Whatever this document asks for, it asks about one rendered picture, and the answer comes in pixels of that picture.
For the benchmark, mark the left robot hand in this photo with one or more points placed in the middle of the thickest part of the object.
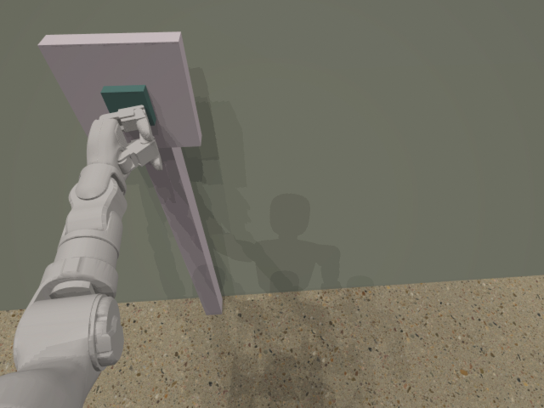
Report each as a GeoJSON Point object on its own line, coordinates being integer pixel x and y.
{"type": "Point", "coordinates": [107, 144]}

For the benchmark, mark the left robot upper arm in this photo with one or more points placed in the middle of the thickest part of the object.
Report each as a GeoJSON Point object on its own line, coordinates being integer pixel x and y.
{"type": "Point", "coordinates": [63, 345]}

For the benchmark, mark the button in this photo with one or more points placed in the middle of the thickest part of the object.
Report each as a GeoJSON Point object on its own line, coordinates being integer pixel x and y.
{"type": "Point", "coordinates": [119, 97]}

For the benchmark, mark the left robot forearm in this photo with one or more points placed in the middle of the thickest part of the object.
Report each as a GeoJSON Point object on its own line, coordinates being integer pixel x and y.
{"type": "Point", "coordinates": [89, 247]}

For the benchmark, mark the panel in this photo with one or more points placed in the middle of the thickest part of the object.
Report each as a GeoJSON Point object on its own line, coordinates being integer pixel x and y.
{"type": "Point", "coordinates": [83, 63]}

